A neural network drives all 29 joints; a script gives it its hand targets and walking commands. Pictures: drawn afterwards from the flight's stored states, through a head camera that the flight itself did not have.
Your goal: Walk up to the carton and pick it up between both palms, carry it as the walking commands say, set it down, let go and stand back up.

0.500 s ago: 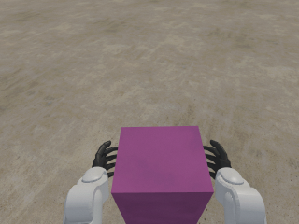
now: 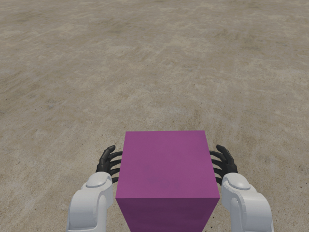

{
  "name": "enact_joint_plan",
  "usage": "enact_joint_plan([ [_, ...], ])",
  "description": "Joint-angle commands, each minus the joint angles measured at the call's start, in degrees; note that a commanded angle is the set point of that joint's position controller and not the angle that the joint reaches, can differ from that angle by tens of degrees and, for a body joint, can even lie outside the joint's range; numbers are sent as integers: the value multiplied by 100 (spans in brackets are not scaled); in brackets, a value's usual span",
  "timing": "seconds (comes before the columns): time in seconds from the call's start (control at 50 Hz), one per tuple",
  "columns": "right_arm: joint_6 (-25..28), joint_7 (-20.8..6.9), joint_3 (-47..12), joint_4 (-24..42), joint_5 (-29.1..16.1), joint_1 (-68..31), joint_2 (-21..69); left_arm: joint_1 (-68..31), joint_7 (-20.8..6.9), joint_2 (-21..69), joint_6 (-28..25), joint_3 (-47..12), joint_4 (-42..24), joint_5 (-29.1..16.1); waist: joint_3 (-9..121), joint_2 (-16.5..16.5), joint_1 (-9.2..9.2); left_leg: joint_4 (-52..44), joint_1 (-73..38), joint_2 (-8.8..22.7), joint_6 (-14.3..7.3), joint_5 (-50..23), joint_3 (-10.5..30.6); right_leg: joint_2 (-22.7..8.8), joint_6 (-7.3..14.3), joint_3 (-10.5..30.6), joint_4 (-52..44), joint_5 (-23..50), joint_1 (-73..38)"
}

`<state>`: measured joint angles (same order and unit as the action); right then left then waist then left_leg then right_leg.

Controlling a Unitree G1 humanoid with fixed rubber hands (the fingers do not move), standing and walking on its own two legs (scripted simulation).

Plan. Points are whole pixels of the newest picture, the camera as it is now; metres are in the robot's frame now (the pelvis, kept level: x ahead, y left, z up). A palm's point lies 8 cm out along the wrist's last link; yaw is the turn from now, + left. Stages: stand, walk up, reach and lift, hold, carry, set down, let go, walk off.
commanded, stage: carry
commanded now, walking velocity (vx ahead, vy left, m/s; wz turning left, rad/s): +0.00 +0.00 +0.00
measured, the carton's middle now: (165, 185) +0.27 +0.00 +0.00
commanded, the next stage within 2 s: hold in 0.32 s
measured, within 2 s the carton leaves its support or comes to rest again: neither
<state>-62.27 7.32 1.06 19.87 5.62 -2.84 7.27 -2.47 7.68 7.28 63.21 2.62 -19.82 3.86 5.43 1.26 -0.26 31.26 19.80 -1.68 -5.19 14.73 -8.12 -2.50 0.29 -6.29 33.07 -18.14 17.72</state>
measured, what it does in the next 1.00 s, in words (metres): shifts its weight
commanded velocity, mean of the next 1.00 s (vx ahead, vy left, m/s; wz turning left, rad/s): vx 0.00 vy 0.00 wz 0.00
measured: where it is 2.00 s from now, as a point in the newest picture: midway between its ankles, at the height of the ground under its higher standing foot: outside the picture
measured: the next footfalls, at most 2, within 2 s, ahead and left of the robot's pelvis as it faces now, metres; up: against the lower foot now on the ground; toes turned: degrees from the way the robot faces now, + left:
none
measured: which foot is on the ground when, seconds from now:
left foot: down 0.00-1.00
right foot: down 0.00-1.00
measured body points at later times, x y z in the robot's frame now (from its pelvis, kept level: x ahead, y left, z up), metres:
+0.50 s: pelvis -0.01 +0.00 +0.01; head -0.01 +0.00 +0.46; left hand +0.26 +0.13 +0.02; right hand +0.25 -0.16 +0.03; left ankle +0.02 +0.06 -0.73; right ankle -0.01 -0.11 -0.73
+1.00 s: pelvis -0.06 -0.02 -0.01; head -0.08 -0.02 +0.44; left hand +0.26 +0.12 +0.00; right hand +0.27 -0.17 +0.00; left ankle +0.02 +0.06 -0.73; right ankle -0.01 -0.12 -0.73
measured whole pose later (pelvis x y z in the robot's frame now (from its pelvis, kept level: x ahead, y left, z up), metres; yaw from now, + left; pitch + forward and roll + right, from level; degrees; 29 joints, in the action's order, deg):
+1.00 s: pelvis -0.06 -0.02 -0.01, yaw +0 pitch -7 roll +0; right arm -28.3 2.8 19.1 -35.6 11.2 -25.2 7.1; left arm -22.4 5.8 7.7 29.9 16.5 32.8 10.7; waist -3.5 0.0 -1.8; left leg 33.0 15.0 -1.4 -4.7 11.8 -6.6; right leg 0.9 1.9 -0.7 36.2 -15.8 13.9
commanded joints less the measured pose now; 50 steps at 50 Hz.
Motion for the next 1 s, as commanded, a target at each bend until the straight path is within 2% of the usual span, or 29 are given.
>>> enact_joint_plan([
  [0.0,290,-693,-2638,-278,-1296,-2596,4099,-2327,-770,4195,-357,-2645,459,-1105,1606,-303,13,-461,-1054,1123,179,-2149,1204,-503,73,539,-442,1301,-155],
  [0.06,463,-756,-3081,424,-1542,-2624,4557,-2579,-803,4621,-578,-3114,-406,-1431,1642,-183,-25,-685,-1139,1060,202,-1407,1174,-488,35,580,-491,1065,-102],
  [0.08,569,-779,-2532,-430,-1172,-2731,4166,-2859,-833,4157,-684,-2687,205,-1120,1541,-296,-24,-634,-1036,1092,208,-1597,1224,-491,69,546,-450,1164,-71],
  [0.2,481,-740,-3158,610,-1653,-2810,4721,-2633,-843,4807,-548,-3234,-498,-1560,1693,-333,-3,-601,-1257,1129,192,-2168,1219,-402,39,459,-340,1130,-132],
  [0.22,490,-774,-3072,440,-1620,-3031,4551,-2538,-830,4625,-541,-3004,-170,-1356,1574,-164,6,-481,-1297,1109,157,-2567,1116,-499,54,517,-355,1414,14],
  [0.24,597,-812,-2265,-1046,-1008,-2435,3850,-2433,-871,3835,-661,-2419,995,-892,1515,4,-1,-559,-1175,1153,185,-2093,1182,-394,58,511,-275,1023,17],
  [0.26,581,-777,-3115,697,-1643,-2830,4721,-2978,-834,4687,-661,-3366,-939,-1602,1641,-4,-23,-593,-1240,1172,187,-2295,1228,-442,79,441,-195,1166,-112],
  [0.3,661,-807,-2517,-608,-1121,-2743,4221,-2516,-878,4221,-728,-2572,714,-998,1682,-396,6,-508,-1239,1160,92,-1980,1199,-451,49,527,-435,1145,-139],
  [0.32,1054,-773,-538,-2618,235,-1306,2210,-1489,-679,3005,-1249,-1310,2725,-190,-526,-305,-416,-1260,-1510,409,357,-1211,2017,687,262,1152,-1036,1005,-380],
  [0.34,1613,-793,-1099,-2293,-4,-1672,2054,-1890,-707,2862,-1758,-1623,2367,-302,-453,-655,-466,-1007,-1545,315,310,-1546,1892,621,138,1169,-1040,1199,-255],
  [0.4,2229,-947,-2169,-1009,-477,-1753,2858,-2002,-743,3616,-2366,-2638,1342,-599,1171,-131,-428,-762,-2435,384,353,-3455,1948,637,-27,1153,-899,2440,-808],
  [0.42,2266,-1006,-2634,-585,-703,-1958,3447,-2147,-784,3941,-2453,-3057,962,-752,1439,-444,-374,-686,-2548,333,284,-4268,1840,680,-29,1218,-856,3005,-1036],
  [0.44,2356,-1026,-2732,-249,-825,-2122,3393,-2052,-790,3818,-2486,-3049,803,-672,1721,-201,-224,-619,-2657,266,254,-4283,1828,638,-14,1347,-859,3119,-1116],
  [0.5,2329,-1177,-2682,-586,-840,-1767,3282,-2061,-696,3904,-2504,-3131,692,-708,1452,-76,-448,-730,-2839,415,381,-4067,2028,643,33,1366,-1003,2419,-789],
  [0.52,2432,-1295,-3186,-502,-1216,-1433,2433,-324,-459,3426,-2347,-2875,296,-521,1871,480,414,-334,-3627,251,452,-5008,2005,980,242,922,-613,2302,-376],
  [0.56,2453,-1342,-2770,-599,-947,-1817,2515,-1045,-584,3887,-2346,-3254,837,-740,1460,200,-193,-382,-3256,332,437,-3933,2145,841,281,1095,-609,1937,-356],
  [0.58,2442,-1322,-2453,-845,-813,-1718,2206,-1448,-528,3876,-2310,-3452,465,-850,1290,477,-457,-433,-3246,425,567,-3653,2238,839,364,1151,-650,1789,-206],
  [0.62,2481,-1407,-2114,-1375,-705,-2432,2315,-1921,-599,3705,-2330,-2859,1380,-549,719,225,-247,-729,-2699,273,465,-1685,2134,742,318,1128,-732,939,-269],
  [0.64,2333,-1309,-1707,-2163,-380,-2068,2143,-2080,-566,3126,-2327,-2393,1792,-503,262,-378,-279,-800,-2248,214,370,-801,2034,669,312,1184,-804,604,-353],
  [0.68,2563,-1275,-1571,-2247,-334,-2889,2139,-1973,-670,3315,-2444,-2002,2631,-361,-57,-273,-181,-888,-2007,123,357,405,1877,619,343,1169,-811,150,-315],
  [0.7,2672,-1366,-1440,-2571,-246,-3262,2480,-2801,-774,3734,-2521,-2270,2714,-486,-365,69,-498,-976,-1928,248,340,978,2117,641,383,1163,-667,148,-146],
  [0.74,2769,-1393,-1448,-3192,-178,-3715,3132,-3347,-875,4139,-2749,-2048,3275,-345,-90,-392,-327,-905,-1681,255,240,1208,2154,645,312,1206,-571,-89,-251],
  [0.78,2948,-1574,-1621,-3629,-297,-4646,4053,-3871,-1060,4572,-2924,-1741,4089,-136,-507,-171,-11,-735,-1367,121,108,1323,1905,570,408,1262,-588,-422,78],
  [0.8,3039,-1658,-1491,-3932,-285,-5273,4310,-4511,-1213,5070,-3077,-1734,4374,-190,-56,-400,-87,-726,-1352,248,105,1739,2066,571,353,1306,-449,-728,-13],
  [0.82,3180,-1702,-1428,-4388,-271,-5175,4762,-4841,-1288,4912,-3254,-1580,4280,57,202,-205,203,-386,-1427,93,87,1124,1779,456,409,1424,-536,-721,234],
  [0.88,3416,-1934,-421,-5554,190,-5487,5202,-5631,-1596,5924,-3498,-1358,5191,65,330,-91,-499,-636,-1438,367,126,2234,2219,535,365,1367,-198,-837,469],
  [0.9,3594,-2067,-806,-5152,-45,-6035,5214,-5414,-1600,6132,-3598,-1040,5321,212,620,-53,-39,-550,-1531,318,137,1760,2226,584,369,1332,-88,-581,481],
  [0.94,3632,-2073,-348,-5747,170,-5932,5518,-5696,-1650,5770,-3708,-762,5481,396,204,-372,-72,-276,-1231,257,97,1335,1955,421,370,1530,-225,-867,785],
  [0.98,3635,-2042,145,-6125,535,-5716,5195,-5237,-1750,5727,-3587,-107,6342,736,-121,-176,-175,-149,-1030,138,160,1313,1744,357,452,1513,-362,-1108,997],
])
